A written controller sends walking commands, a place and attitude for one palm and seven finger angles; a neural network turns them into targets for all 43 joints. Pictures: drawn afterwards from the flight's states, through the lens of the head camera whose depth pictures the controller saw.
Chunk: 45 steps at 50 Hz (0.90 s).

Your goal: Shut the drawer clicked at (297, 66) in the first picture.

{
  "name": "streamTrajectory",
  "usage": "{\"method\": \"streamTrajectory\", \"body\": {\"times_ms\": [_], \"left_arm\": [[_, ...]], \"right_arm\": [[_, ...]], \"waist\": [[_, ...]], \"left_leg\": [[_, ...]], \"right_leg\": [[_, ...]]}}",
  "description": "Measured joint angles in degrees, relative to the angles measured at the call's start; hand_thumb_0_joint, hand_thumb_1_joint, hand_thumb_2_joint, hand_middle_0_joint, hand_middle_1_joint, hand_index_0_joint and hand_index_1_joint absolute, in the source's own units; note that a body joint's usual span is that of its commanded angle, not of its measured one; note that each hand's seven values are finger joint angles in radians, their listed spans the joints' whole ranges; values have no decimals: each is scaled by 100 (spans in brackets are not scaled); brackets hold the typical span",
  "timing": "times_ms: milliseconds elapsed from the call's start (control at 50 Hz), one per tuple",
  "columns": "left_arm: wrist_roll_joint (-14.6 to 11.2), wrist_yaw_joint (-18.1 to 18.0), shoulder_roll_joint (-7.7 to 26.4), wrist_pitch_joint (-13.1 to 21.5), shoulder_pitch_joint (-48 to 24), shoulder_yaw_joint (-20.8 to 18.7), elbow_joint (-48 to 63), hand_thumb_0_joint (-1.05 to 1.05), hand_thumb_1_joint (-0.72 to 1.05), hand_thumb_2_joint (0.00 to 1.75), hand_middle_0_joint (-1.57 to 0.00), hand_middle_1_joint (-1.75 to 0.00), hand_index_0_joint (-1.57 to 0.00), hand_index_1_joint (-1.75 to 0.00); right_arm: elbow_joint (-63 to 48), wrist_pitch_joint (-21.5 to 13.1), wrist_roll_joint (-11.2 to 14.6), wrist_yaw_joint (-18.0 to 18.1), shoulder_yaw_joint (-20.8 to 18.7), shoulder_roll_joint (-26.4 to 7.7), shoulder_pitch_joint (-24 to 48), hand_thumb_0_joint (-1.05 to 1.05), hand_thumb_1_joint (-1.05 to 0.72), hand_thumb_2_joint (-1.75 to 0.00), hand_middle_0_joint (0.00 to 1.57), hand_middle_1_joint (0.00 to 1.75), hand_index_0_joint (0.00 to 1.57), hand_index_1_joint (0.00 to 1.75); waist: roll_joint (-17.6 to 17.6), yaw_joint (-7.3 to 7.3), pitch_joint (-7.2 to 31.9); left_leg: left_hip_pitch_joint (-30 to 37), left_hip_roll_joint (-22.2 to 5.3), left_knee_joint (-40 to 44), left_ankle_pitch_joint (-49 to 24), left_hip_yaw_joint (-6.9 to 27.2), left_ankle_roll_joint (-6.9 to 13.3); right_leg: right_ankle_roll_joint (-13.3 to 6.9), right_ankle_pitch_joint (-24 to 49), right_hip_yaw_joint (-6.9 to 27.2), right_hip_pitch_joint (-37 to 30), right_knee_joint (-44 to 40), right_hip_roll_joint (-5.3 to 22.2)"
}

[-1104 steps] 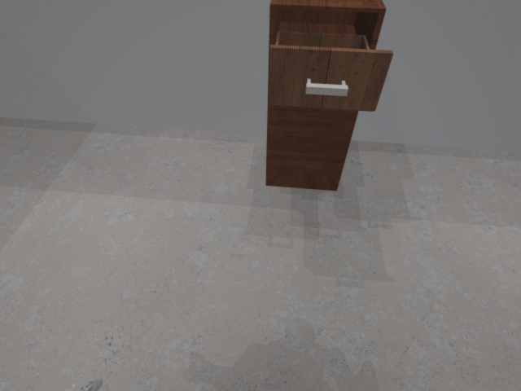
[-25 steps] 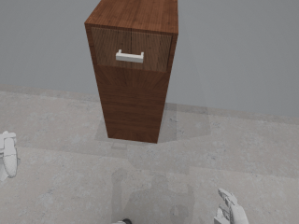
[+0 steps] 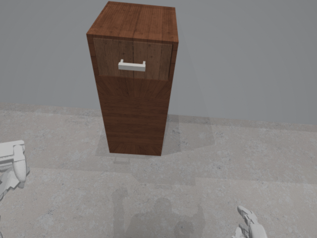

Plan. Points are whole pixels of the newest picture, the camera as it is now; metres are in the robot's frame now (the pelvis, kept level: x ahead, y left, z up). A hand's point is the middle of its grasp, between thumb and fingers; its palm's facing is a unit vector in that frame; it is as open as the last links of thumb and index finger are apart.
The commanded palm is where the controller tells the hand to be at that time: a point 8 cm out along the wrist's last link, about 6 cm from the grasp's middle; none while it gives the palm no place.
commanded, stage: stop stepping back and stand still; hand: left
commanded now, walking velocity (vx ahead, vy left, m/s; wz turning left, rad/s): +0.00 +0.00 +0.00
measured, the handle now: (132, 64) +0.80 +0.15 +0.01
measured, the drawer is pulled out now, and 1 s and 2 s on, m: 0.00 0.00 0.00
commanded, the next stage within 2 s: let the arm hang, fingers relaxed in 0.68 s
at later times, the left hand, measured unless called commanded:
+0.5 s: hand (13, 176) +0.18 +0.26 +0.17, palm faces +0.35 -0.83 -0.43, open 3.2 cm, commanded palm +0.14 +0.30 +0.18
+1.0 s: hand out of the picture +0.14 +0.25 -0.13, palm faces +0.02 -0.94 -0.33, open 3.0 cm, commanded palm none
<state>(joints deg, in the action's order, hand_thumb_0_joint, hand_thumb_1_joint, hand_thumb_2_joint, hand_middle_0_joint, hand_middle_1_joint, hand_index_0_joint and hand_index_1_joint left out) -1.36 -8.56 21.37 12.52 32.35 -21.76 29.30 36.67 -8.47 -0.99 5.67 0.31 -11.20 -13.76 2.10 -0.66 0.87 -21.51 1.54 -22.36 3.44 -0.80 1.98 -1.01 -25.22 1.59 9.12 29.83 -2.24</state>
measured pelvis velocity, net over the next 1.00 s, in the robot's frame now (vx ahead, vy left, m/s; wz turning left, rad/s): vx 0.00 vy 0.02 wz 0.00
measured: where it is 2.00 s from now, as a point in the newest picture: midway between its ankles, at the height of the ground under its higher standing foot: outside the picture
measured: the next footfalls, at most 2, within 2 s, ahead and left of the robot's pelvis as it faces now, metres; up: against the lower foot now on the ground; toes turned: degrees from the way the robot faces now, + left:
left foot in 0.50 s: +0.12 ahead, +0.11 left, +0.00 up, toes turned -2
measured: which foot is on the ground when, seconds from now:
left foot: down 0.00-0.40, up 0.42-0.48, down 0.50-1.00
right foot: down 0.00-1.00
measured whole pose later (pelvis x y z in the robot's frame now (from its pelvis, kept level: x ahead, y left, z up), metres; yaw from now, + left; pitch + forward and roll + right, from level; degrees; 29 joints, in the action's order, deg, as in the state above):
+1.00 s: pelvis +0.00 +0.02 -0.01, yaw +0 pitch -1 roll +0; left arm 1.9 -0.7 16.1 -2.9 14.7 -2.9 -37.8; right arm 50.7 -0.8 -1.2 -0.3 -0.5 -17.0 -9.3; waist -1.3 -1.1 0.2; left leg -20.8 3.4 -32.2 10.4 0.5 3.0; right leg -1.8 -20.5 -1.6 12.5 34.0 -1.7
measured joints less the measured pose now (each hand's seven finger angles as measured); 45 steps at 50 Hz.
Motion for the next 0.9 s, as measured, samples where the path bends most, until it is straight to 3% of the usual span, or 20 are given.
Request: {"method": "streamTrajectory", "body": {"times_ms": [80, 140, 200, 240, 280, 360, 420, 460, 500, 560, 600, 680, 780, 820, 860, 900], "left_arm": [[-45, 86, 154, 33, 387, 65, 491, 2, 89, 90, -141, -159, -140, -160], [-96, 117, 209, 101, 679, 98, 673, 1, 89, 90, -141, -159, -140, -160], [-103, 90, 126, 101, 563, 118, 476, 1, 89, 90, -141, -159, -140, -159], [-76, 63, 29, 56, 327, 114, 171, 1, 89, 90, -141, -159, -140, -160], [-24, 21, -76, -55, 71, 93, -115, 1, 89, 90, -141, -159, -140, -160], [31, -17, -64, -230, -56, 100, -86, 1, 89, 90, -141, -159, -140, -160], [16, 57, 29, -176, 221, 177, 362, 2, 89, 90, -141, -159, -140, -160], [-18, 85, 69, -85, 453, 179, 589, 1, 89, 90, -141, -159, -140, -160], [-42, 77, 58, -11, 570, 162, 632, 1, 89, 90, -141, -159, -140, -160], [-33, 48, 18, 15, 326, 142, 278, 1, 89, 90, -141, -159, -140, -160], [-11, 20, 4, -40, 208, 79, 25, 1, 89, 90, -141, -159, -140, -160], [43, -28, 60, -126, 163, 42, -14, 1, 89, 90, -141, -159, -140, -160], [28, 49, 116, -23, 458, 143, 294, 1, 89, 90, -141, -159, -140, -160], [180, 330, 237, 42, 52, 509, -534, 1, 89, 90, -141, -159, -140, -159], [286, 580, 196, -404, -664, 1033, -2027, 0, 90, 90, -139, -158, -139, -158], [326, 692, -17, -920, -1270, 1382, -3670, 0, 90, 90, -136, -156, -136, -156]], "right_arm": [[-233, -42, -54, -153, 110, 79, 107, 1, -90, -90, 20, 30, 21, 30], [-145, 42, -36, -173, 93, 49, 84, 1, -90, -90, 20, 30, 21, 31], [20, 86, 15, -93, 58, -11, 52, 1, -90, -90, 20, 30, 21, 31], [135, 101, 21, -24, 66, 7, 75, 1, -90, -90, 20, 30, 21, 31], [151, 96, -8, 15, 100, 61, 124, 1, -90, -90, 20, 30, 21, 30], [-100, 42, -43, -64, 178, 183, 174, 1, -90, -90, 20, 30, 21, 30], [-237, 62, -61, -160, 168, 130, 197, 1, -90, -90, 20, 30, 21, 31], [-161, 128, -43, -199, 126, 80, 163, 1, -90, -90, 20, 30, 21, 31], [-85, 170, 2, -180, 77, 5, 70, 1, -90, -90, 20, 30, 21, 31], [98, 161, 61, -73, 15, -35, 62, 1, -90, -90, 20, 30, 21, 31], [118, 119, 44, -31, 33, -17, 81, 1, -90, -90, 20, 30, 21, 30], [-18, -11, 4, -62, 105, 82, 77, 1, -90, -90, 20, 30, 21, 30], [-143, 36, -23, -169, 135, 85, 114, 1, -90, -90, 20, 30, 21, 30], [182, -59, 60, -412, 22, -113, 185, 1, -90, -90, 20, 30, 21, 30], [598, 158, 90, -572, -69, -379, 329, 1, -90, -90, 20, 30, 21, 31], [940, 433, 70, -605, -99, -537, 450, 1, -90, -90, 20, 30, 21, 31]], "waist": [[-122, -75, -95], [-291, 22, 21], [-393, 100, 43], [-314, 155, 51], [-219, 187, 42], [-90, 114, -64], [-178, 45, -136], [-220, 101, -58], [-286, 112, 59], [-168, 129, -2], [-75, 147, -32], [-1, 83, -104], [-186, -42, -152], [-395, 73, -58], [-606, 141, 29], [-642, 111, 69]], "left_leg": [[-186, -40, -268, 348, 48, -125], [-329, -114, -765, 648, 128, -174], [-192, -133, -808, 95, 117, 32], [-62, -39, -719, 109, 24, 173], [98, 53, -351, 34, -71, 138], [245, 171, 274, 16, -135, -7], [-85, 107, -338, 583, -96, -146], [-189, 25, -964, 803, 17, -194], [54, -95, -887, 743, 127, -162], [219, 65, -682, 497, 29, 127], [356, 156, -383, 398, -90, 185], [548, 227, 204, 74, -148, 168], [363, 106, 12, 190, -22, 43], [23, 58, -549, 257, 84, 25], [-131, 71, -934, 591, 143, 93], [-174, 139, -1156, 758, 148, 165]], "right_leg": [[-57, 957, -75, -60, -461, -72], [0, 832, -57, -115, -405, -185], [84, 633, -56, -234, -211, -212], [95, 433, 5, -234, -40, -105], [50, 110, 68, -85, 234, -41], [-89, 104, -82, -25, -173, -59], [-157, 1037, -168, -28, -469, -97], [-129, 1030, -126, 3, -426, -165], [-72, 881, -111, 37, -308, -229], [41, 741, -56, 30, -147, -55], [67, 550, 25, 138, 53, 52], [36, 421, -40, 197, -50, 125], [-55, 1106, -202, 54, -618, 9], [-65, 1007, -259, 216, -428, -57], [-52, 760, -317, 391, 4, -65], [-24, 531, -341, 486, 376, 0]]}}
